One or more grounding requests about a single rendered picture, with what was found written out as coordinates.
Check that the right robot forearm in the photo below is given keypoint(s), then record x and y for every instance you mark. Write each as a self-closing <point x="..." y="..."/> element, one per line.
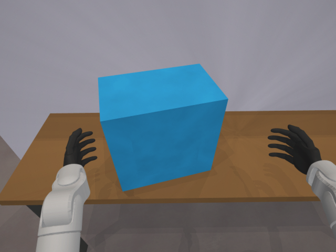
<point x="321" y="176"/>

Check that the table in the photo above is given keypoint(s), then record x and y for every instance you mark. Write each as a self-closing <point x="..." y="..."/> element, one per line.
<point x="242" y="170"/>

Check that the left robot forearm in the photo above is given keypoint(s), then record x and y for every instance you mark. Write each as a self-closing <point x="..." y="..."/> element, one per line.
<point x="61" y="214"/>

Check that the left robot hand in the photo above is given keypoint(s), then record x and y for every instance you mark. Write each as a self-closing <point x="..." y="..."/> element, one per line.
<point x="73" y="155"/>

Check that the carton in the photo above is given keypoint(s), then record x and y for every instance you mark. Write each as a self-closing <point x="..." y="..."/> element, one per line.
<point x="161" y="124"/>

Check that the right robot hand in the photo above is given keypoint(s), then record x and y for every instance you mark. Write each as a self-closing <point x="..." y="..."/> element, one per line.
<point x="301" y="148"/>

